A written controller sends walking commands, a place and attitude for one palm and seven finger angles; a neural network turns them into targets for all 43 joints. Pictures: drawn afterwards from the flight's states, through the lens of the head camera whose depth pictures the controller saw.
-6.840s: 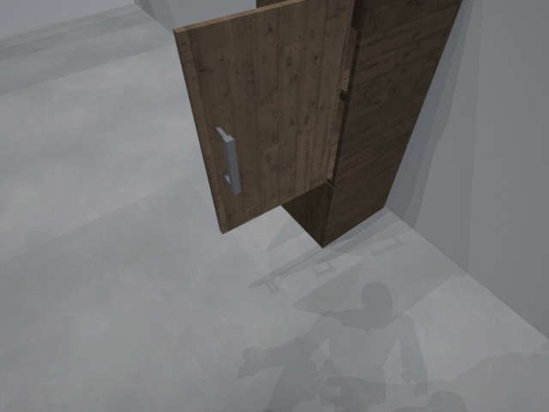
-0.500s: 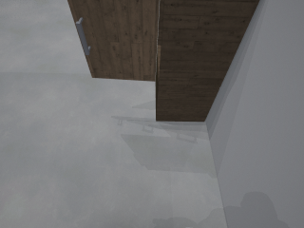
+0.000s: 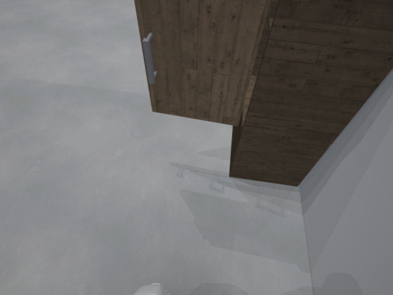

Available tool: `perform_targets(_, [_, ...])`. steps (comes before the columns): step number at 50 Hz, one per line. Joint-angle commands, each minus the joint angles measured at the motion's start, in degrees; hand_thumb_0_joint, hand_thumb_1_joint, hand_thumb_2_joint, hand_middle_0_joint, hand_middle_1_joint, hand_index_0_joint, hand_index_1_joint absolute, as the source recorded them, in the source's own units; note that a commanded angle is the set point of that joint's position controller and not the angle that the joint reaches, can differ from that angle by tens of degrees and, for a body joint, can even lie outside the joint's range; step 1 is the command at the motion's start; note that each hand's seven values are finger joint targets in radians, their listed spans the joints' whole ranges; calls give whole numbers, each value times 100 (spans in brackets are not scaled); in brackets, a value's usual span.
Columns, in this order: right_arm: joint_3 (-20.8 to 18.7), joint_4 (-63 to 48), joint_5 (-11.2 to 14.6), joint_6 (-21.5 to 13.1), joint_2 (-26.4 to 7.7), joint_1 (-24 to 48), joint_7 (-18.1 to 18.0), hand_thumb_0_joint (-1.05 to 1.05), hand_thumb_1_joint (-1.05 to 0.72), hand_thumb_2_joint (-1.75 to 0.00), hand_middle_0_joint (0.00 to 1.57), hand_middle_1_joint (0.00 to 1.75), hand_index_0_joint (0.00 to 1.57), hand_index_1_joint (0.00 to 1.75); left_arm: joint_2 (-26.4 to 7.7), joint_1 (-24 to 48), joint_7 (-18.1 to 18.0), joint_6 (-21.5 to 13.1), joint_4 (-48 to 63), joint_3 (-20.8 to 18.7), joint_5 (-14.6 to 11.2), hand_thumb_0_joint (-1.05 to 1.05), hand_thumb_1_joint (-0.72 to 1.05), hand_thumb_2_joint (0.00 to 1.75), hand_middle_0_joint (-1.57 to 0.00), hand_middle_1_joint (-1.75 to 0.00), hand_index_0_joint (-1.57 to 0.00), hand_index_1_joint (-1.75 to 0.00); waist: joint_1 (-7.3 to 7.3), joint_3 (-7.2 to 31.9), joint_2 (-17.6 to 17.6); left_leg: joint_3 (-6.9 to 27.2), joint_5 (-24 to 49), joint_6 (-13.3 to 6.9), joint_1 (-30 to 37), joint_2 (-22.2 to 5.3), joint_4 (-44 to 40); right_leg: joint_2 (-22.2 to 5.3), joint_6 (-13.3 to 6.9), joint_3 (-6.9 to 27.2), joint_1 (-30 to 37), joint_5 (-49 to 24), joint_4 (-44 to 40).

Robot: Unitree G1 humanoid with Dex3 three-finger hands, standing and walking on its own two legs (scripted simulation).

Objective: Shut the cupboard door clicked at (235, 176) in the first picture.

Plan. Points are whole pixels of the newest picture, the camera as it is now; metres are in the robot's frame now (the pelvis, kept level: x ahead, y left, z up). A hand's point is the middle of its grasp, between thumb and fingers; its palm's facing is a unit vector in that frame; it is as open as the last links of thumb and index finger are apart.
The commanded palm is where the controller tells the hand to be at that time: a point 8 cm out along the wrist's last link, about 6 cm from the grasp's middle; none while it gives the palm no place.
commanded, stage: take the last steps up to it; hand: left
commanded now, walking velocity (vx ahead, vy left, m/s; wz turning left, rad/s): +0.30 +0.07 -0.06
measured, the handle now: (151, 59) +0.84 +0.24 -0.03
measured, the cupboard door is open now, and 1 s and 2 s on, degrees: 87 87 87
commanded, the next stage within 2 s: come to a stop and stand still in 0.74 s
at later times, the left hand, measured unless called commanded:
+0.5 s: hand (128, 249) +0.22 +0.18 -0.13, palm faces +0.03 -0.97 -0.23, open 7.2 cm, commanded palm none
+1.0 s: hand (120, 189) +0.38 +0.25 -0.16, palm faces -0.01 -0.98 -0.18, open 7.4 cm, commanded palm none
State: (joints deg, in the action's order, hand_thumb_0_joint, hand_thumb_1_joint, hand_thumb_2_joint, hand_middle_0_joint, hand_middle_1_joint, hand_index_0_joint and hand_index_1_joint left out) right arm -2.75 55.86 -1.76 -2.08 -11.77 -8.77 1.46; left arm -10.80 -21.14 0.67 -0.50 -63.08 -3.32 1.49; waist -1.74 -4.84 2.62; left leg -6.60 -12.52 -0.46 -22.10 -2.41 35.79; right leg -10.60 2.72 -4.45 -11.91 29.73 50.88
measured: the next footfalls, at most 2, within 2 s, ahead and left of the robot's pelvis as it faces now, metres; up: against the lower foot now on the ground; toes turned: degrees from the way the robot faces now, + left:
right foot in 0.28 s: +0.21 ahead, -0.09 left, +0.00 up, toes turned -10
left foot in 0.74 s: +0.39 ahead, +0.15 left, +0.00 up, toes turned -2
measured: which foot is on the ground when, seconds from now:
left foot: down 0.00-0.28, up 0.30-0.72, down 0.74-1.00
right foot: up 0.00-0.26, down 0.28-0.74, up 0.76-1.00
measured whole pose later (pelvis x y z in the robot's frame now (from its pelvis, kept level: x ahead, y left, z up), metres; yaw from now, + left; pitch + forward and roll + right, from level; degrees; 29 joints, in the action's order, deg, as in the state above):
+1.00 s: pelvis +0.33 +0.07 +0.02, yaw -3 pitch +0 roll +0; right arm -0.7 59.3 -1.6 -1.6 -9.2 -10.9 -2.0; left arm -10.2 -11.8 -0.8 -0.1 -59.2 -2.4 1.2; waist -0.6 -4.1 1.7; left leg -8.5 -11.6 -3.6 -14.5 -0.4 26.1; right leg -3.5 0.7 -3.9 -23.5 20.6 45.0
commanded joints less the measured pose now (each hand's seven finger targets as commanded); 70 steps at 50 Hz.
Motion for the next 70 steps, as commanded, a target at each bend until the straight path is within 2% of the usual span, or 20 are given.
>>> perform_targets(1, [-163,114,-5,-42,-1001,-1278,-248,0,-90,-90,20,30,20,30,-306,932,-46,-185,851,-58,-50,0,90,90,-20,-30,-20,-30,516,537,-1434,2080,-124,-1108,1753,-1816,-2148,147,-291,284,-2572,-292,2337])
perform_targets(6, [-78,152,-13,-141,-672,-838,-246,0,-90,-90,20,30,20,30,-173,728,59,-44,767,-21,-26,0,90,90,-20,-30,-20,-30,85,137,-984,860,57,-902,815,-1342,-2494,184,-262,68,-1541,-949,312])
perform_targets(12, [-84,256,28,-44,-689,-675,-169,0,-90,-90,20,30,20,30,-376,99,60,-123,617,-119,13,0,90,90,-20,-30,-20,-30,-330,317,-235,458,-1103,-581,83,-791,-1450,707,-274,-276,757,-1606,-1764])
perform_targets(13, [-56,228,74,-43,-481,-619,-132,0,-90,-90,20,30,20,30,-764,-480,16,-189,491,-214,43,0,90,90,-20,-30,-20,-30,-634,390,508,-8,-1333,-308,-479,-206,-135,191,-427,549,1430,-927,-2559])
perform_targets(14, [-21,82,102,-35,-207,-763,-89,0,-90,-90,20,30,20,30,-1374,-913,-31,-252,399,-327,56,0,90,90,-20,-30,-20,-30,-707,526,2057,-267,-2270,-34,-1420,354,1689,-1339,-985,2823,1900,-137,-3773])
perform_targets(15, [-74,-16,46,11,-490,-616,-83,0,-90,-90,20,30,20,30,-1399,-751,-84,-226,493,-294,-31,0,90,90,-20,-30,-20,-30,-603,311,1462,427,-2211,-29,-1576,143,2748,-1751,-1390,3659,1365,598,-4408])
perform_targets(19, [-74,277,8,72,-242,-608,-47,0,-90,-90,20,30,20,30,-535,330,-129,-350,783,-97,-51,0,90,90,-20,-30,-20,-30,38,-135,435,750,-275,149,-1191,-439,2782,-958,-1026,1623,37,-890,-4365])
perform_targets(24, [-14,283,39,108,91,-639,0,0,-90,-90,20,30,20,30,-528,-83,-122,-500,464,-101,-46,0,90,90,-20,-30,-20,-30,47,457,165,323,-1,353,-999,-318,1439,-589,-1043,504,937,-3749,-3964])
perform_targets(32, [16,-70,53,-17,-35,99,54,0,-90,-90,20,30,20,30,-760,-238,-113,-396,135,-106,-9,0,90,90,-20,-30,-20,-30,-89,218,702,76,-14,126,-467,-37,-218,-672,-1038,380,1124,-3764,-3518])
perform_targets(35, [-54,339,9,-109,-419,-1134,-48,0,-90,-90,20,30,20,30,-654,-50,-120,-321,169,-76,-41,0,90,90,-20,-30,-20,-30,510,568,-92,35,564,-28,1720,28,-1103,-195,-674,-79,81,-3498,-1932])
perform_targets(37, [-231,486,-28,-89,-1267,-2114,-213,0,-90,-90,20,30,20,30,-199,-213,-120,-284,377,35,-90,0,90,90,-20,-30,-20,-30,735,1421,-1913,2613,1518,-1033,3197,-2046,-1700,973,-314,-427,-1746,607,932])
perform_targets(39, [-124,298,-1,-37,-980,-1501,-250,0,-90,-90,20,30,20,30,-203,262,-145,-245,563,47,-34,0,90,90,-20,-30,-20,-30,536,706,-1117,2162,710,-1251,1922,-2058,-2019,601,-435,127,-2094,334,1918])
perform_targets(41, [4,138,16,-62,-545,-876,-283,0,-90,-90,20,30,20,30,-202,328,-94,-141,448,17,-5,0,90,90,-20,-30,-20,-30,271,193,-1371,1715,162,-1024,953,-1720,-2343,352,-361,324,-1945,-334,1807])
perform_targets(45, [102,100,0,-122,-346,-564,-369,0,-90,-90,20,30,20,30,104,-18,-131,10,295,110,-63,0,90,90,-20,-30,-20,-30,-23,525,-553,797,2488,-854,601,-1420,-2059,463,-201,300,-784,-832,118])
perform_targets(53, [-63,153,48,204,-674,-382,-424,0,-90,-90,20,30,20,30,-460,274,-172,223,637,-22,4,0,90,90,-20,-30,-20,-30,-10,309,-789,928,1955,-575,479,-1280,-1302,751,-331,219,-52,-2142,-1929])
perform_targets(57, [-90,174,112,294,-371,-768,-335,0,-90,-90,20,30,20,30,-866,704,-181,186,896,-15,16,0,90,90,-20,-30,-20,-30,244,598,-11,277,210,-4,620,-275,-567,-202,-876,1084,-249,-3955,-2373])
perform_targets(62, [-33,153,128,369,-186,-804,-298,0,-90,-90,20,30,20,30,-878,844,-285,81,894,-28,-48,0,90,90,-20,-30,-20,-30,207,1075,788,297,-1064,167,497,79,133,-598,-1292,1264,530,-5630,-2507])
perform_targets(65, [-13,223,129,338,-223,-898,-300,0,-90,-90,20,30,20,30,-872,974,-311,79,899,-61,-78,0,90,90,-20,-30,-20,-30,243,1066,392,455,234,164,857,-93,-734,-370,-1059,1088,552,-5365,-2192])
perform_targets(68, [-41,202,57,277,-595,-753,-352,0,-90,-90,20,30,20,30,-498,1058,-298,179,964,24,-112,0,90,90,-20,-30,-20,-30,149,755,-1318,1358,2669,-481,1066,-1165,-1465,672,-313,225,-48,-2192,-1632])
perform_targets(70, [-1,214,34,248,-546,-630,-397,0,-90,-90,20,30,20,30,-450,1077,-283,262,887,24,-98,0,90,90,-20,-30,-20,-30,119,301,-1343,1479,2489,-766,637,-1318,-1789,843,-281,336,-141,-486,-1131])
